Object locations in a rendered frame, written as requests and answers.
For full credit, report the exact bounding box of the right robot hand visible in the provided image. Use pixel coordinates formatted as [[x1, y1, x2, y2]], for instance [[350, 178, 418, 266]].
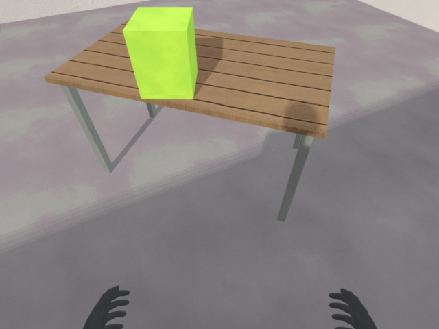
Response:
[[329, 288, 377, 329]]

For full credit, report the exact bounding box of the table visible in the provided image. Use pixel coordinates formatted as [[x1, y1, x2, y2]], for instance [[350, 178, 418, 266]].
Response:
[[44, 20, 335, 222]]

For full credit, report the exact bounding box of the left robot hand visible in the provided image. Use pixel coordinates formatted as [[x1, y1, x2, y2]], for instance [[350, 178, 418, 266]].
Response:
[[83, 285, 130, 329]]

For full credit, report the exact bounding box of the carton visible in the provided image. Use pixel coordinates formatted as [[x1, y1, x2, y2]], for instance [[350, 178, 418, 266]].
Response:
[[123, 7, 198, 99]]

